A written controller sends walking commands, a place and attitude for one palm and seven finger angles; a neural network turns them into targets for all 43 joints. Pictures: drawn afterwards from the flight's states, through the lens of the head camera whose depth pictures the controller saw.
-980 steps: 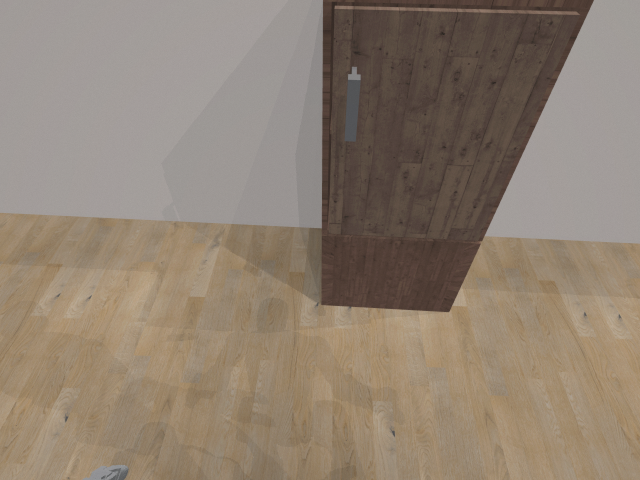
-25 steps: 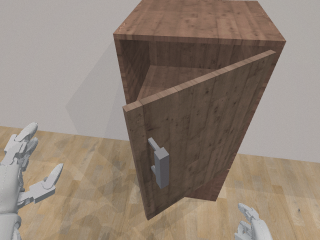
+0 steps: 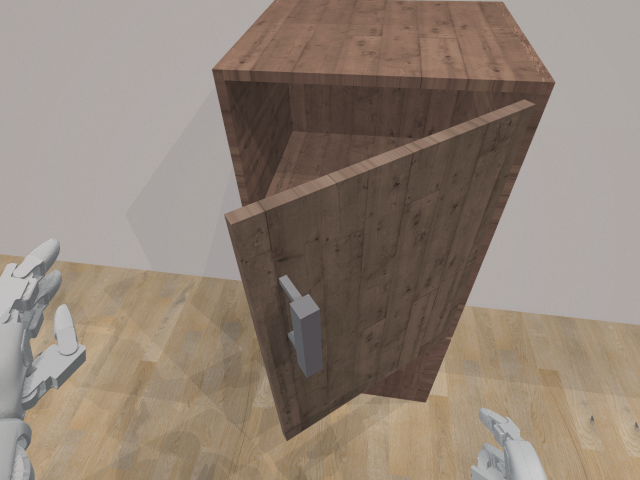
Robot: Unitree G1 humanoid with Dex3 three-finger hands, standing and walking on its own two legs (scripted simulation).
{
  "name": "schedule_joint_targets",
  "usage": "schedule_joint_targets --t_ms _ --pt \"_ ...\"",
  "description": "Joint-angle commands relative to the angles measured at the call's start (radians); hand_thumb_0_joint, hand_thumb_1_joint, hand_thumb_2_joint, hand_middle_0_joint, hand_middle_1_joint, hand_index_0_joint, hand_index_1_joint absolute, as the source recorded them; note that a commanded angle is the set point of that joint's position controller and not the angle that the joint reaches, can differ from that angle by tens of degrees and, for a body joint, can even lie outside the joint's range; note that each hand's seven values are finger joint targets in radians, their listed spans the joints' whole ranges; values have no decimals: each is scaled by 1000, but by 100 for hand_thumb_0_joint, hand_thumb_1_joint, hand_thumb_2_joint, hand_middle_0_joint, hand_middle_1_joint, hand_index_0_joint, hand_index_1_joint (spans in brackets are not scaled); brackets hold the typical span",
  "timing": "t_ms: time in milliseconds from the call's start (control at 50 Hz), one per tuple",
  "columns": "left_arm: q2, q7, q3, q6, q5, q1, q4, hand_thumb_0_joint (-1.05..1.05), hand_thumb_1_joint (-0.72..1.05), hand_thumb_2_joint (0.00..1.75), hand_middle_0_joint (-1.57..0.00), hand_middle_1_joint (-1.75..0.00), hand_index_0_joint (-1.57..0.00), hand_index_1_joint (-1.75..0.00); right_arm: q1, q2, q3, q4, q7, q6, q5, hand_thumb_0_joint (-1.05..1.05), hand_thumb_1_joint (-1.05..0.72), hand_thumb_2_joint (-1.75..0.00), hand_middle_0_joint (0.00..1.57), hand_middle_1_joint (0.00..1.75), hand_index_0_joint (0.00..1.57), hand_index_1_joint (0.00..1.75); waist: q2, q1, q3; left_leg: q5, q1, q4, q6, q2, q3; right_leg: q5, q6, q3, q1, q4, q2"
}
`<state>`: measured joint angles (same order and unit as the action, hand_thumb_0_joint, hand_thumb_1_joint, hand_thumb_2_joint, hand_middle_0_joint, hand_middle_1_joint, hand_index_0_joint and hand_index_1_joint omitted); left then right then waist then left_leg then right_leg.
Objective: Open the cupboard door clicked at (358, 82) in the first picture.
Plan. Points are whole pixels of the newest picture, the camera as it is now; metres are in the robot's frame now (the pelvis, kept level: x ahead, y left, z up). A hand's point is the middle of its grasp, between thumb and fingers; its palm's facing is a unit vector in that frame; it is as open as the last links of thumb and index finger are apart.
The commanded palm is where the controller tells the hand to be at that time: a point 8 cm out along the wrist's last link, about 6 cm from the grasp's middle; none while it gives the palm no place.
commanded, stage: step back with the hand held close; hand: left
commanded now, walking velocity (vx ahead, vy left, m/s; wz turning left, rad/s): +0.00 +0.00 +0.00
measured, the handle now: (299, 326) +0.28 +0.07 +0.07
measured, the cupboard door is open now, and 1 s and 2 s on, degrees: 40 40 40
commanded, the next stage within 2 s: stop stepping back and stand still in 1.38 s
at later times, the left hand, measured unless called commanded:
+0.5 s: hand (72, 360) +0.18 +0.26 +0.15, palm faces +0.31 -0.81 -0.50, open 7.4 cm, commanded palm +0.12 +0.31 +0.17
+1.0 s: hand out of the picture +0.10 +0.30 +0.15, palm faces +0.43 -0.77 -0.47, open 7.4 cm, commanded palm +0.04 +0.33 +0.17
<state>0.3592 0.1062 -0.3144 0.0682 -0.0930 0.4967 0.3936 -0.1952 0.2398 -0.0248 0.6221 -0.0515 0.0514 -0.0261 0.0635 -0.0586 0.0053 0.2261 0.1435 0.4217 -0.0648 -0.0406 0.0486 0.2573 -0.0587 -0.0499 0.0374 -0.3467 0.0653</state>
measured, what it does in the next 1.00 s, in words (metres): walks backwards: right foot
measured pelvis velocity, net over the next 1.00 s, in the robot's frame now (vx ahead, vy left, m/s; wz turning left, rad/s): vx -0.10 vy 0.03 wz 0.00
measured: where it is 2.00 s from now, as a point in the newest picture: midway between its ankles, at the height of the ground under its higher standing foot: outside the picture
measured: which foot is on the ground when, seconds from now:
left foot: down 0.00-1.00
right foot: down 0.00-0.78, up 0.80-0.90, down 0.92-1.00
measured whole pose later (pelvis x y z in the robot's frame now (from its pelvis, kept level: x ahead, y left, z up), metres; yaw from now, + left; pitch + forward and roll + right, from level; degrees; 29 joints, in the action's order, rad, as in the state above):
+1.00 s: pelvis -0.10 +0.03 -0.01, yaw +0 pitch +2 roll -2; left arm 0.40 0.14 -0.43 0.18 -0.05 0.54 0.52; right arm -0.19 0.21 -0.01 0.59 -0.05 0.06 0.00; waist 0.02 -0.03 0.01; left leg 0.07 0.44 0.46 -0.12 -0.06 0.07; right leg 0.36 -0.02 0.05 0.20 -0.51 0.07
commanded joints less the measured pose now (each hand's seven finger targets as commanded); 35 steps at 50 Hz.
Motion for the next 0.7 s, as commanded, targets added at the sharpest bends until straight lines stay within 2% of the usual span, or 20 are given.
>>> schedule_joint_targets --t_ms 0,20,40,60,80,100,120,160,180,220,280,360,380,400,440,480,500,620,660,680 --pt "184 20 -124 74 4 -76 218 0 90 90 -20 -30 -20 -30 138 106 47 -167 -10 59 4 0 -90 -90 20 30 20 30 -4 0 -78 -235 -96 -39 27 60 -86 -236 31 73 83 54 -64" --pt "179 19 -122 70 4 -64 202 0 90 90 -20 -30 -20 -30 140 104 46 -164 -9 58 3 0 -90 -90 20 30 20 30 6 -1 -73 -234 -102 -39 27 61 -84 -235 32 75 89 56 -64" --pt "173 18 -118 69 2 -64 192 0 90 90 -20 -30 -20 -30 141 103 46 -167 -8 57 3 0 -90 -90 20 30 20 30 -22 1 -55 -220 -93 -41 26 60 -85 -225 34 74 96 62 -63" --pt "202 20 -128 77 2 -138 245 0 90 90 -20 -30 -20 -30 146 106 47 -168 -9 60 1 0 -90 -90 20 30 20 30 -13 4 -87 -222 -105 -35 22 57 -81 -237 34 81 88 62 -66" --pt "375 34 -297 123 15 -289 295 0 90 90 -20 -30 -20 -30 112 104 39 -205 -13 45 -17 0 -90 -90 20 30 20 30 46 32 20 -152 -56 -15 6 76 -122 -268 35 167 175 91 -115" --pt "294 22 -244 131 11 -196 216 0 90 90 -20 -30 -20 -30 130 106 49 -174 -16 40 -5 0 -90 -90 20 30 20 30 -37 30 -17 -159 -51 17 1 81 -131 -329 44 190 169 87 -138" --pt "226 11 -196 122 11 -89 150 0 90 90 -20 -30 -20 -30 124 115 56 -177 -14 27 -3 0 -90 -90 20 30 20 30 -74 35 -37 -182 -72 30 -3 80 -120 -375 62 193 172 76 -143" --pt "172 2 -145 109 15 -7 136 0 90 90 -20 -30 -20 -30 118 123 63 -192 -7 0 -5 0 -90 -90 20 30 20 30 -83 38 -76 -237 -78 34 -6 93 -105 -411 92 170 168 40 -140" --pt "166 2 -133 110 19 1 155 0 90 90 -20 -30 -20 -30 122 128 68 -197 -9 -8 -6 0 -90 -90 20 30 20 30 -40 38 -94 -284 -81 34 -6 101 -104 -435 93 155 160 15 -142" --pt "181 9 -137 99 23 14 187 0 90 90 -20 -30 -20 -30 115 129 72 -211 -10 -26 -9 0 -90 -90 20 30 20 30 -59 41 -131 -329 -76 36 -5 119 -105 -441 100 152 155 -19 -133" --pt "255 28 -196 103 29 -5 262 0 90 90 -20 -30 -20 -30 119 131 79 -222 -20 -38 -8 0 -90 -90 20 30 20 30 -36 40 -154 -329 -36 37 -4 131 -114 -434 86 160 144 -57 -142" --pt "271 42 -232 109 24 35 310 0 90 90 -20 -30 -20 -30 113 118 79 -247 -23 -43 -11 0 -90 -90 20 30 20 30 -23 40 -171 -319 34 36 -2 145 -137 -395 68 174 123 -104 -132" --pt "287 47 -246 113 24 43 319 0 90 90 -20 -30 -20 -30 117 123 80 -243 -28 -43 -10 0 -90 -90 20 30 20 30 22 39 -174 -322 48 25 -4 150 -148 -385 62 171 116 -119 -134" --pt "272 48 -241 111 22 64 313 0 90 90 -20 -30 -20 -30 111 115 77 -249 -27 -43 -10 0 -90 -90 20 30 20 30 21 39 -176 -314 70 17 -4 158 -157 -356 61 166 106 -130 -126" --pt "258 48 -233 111 21 73 304 0 90 90 -20 -30 -20 -30 108 118 80 -252 -27 -41 -10 0 -90 -90 20 30 20 30 -3 43 -156 -258 113 9 -6 164 -166 -293 59 171 118 -135 -116" --pt "250 50 -231 113 24 85 287 0 90 90 -20 -30 -20 -30 109 123 83 -244 -29 -36 -7 0 -90 -90 20 30 20 30 19 45 -133 -184 167 -12 -13 173 -186 -243 57 172 117 -144 -116" --pt "243 51 -226 110 24 90 280 0 90 90 -20 -30 -20 -30 99 118 80 -247 -27 -33 -9 0 -90 -90 20 30 20 30 -7 46 -134 -146 184 -18 -12 178 -189 -208 56 172 115 -146 -113" --pt "238 58 -219 128 42 47 310 0 90 90 -20 -30 -20 -30 84 131 79 -246 -31 -4 -1 0 -90 -90 20 30 20 30 -17 58 -79 209 333 -67 -24 178 -228 -10 37 200 120 -132 -112" --pt "239 61 -224 136 52 25 320 0 90 90 -20 -30 -20 -30 80 135 78 -245 -33 7 5 0 -90 -90 20 30 20 30 -12 61 -49 324 385 -94 -28 180 -249 83 32 202 130 -128 -103" --pt "251 65 -234 141 58 14 329 0 90 90 -20 -30 -20 -30 84 142 79 -240 -38 12 9 0 -90 -90 20 30 20 30 30 60 -38 353 414 -117 -32 188 -262 100 35 189 114 -142 -96"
